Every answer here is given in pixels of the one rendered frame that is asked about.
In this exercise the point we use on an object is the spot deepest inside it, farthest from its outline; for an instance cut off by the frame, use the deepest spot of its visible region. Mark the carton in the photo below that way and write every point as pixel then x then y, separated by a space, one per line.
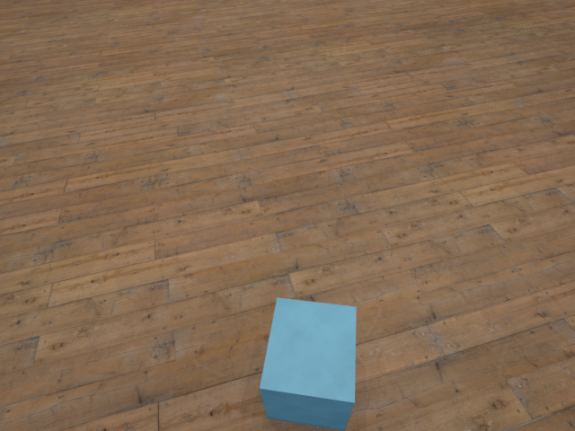
pixel 308 376

